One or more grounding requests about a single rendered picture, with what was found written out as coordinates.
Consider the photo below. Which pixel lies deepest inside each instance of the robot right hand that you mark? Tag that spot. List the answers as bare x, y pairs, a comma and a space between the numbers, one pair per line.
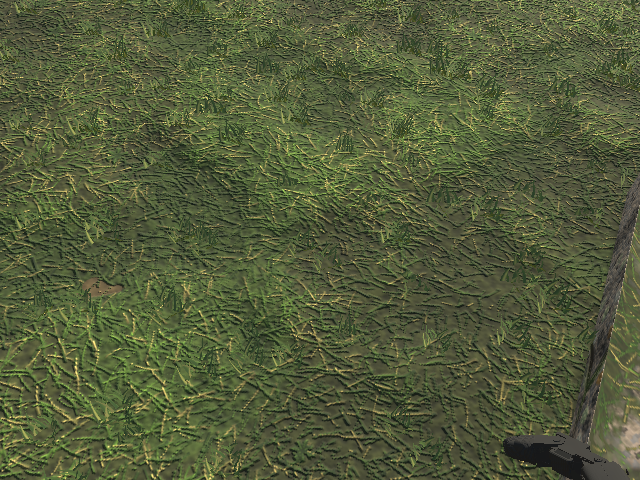
566, 455

